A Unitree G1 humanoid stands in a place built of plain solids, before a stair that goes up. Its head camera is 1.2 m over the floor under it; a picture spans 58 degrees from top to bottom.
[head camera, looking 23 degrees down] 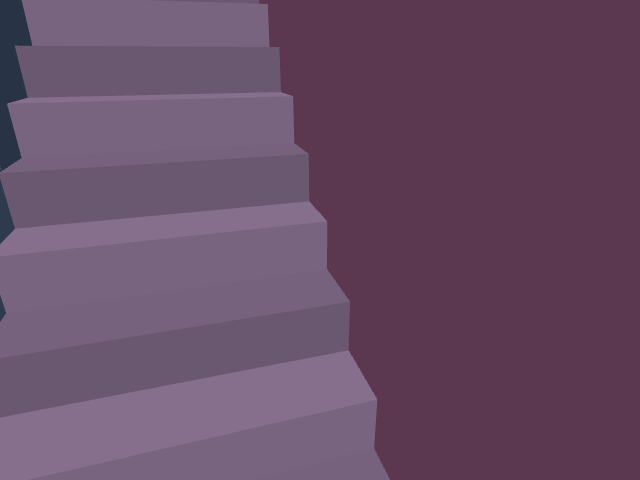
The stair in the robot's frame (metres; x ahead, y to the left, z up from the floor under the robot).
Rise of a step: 0.18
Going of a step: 0.22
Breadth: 0.96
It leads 17 degrees to the left of straight ahead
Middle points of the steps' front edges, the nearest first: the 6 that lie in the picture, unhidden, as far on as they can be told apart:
0.76 0.30 0.35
0.97 0.37 0.53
1.19 0.43 0.71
1.40 0.50 0.88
1.61 0.56 1.06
1.82 0.62 1.24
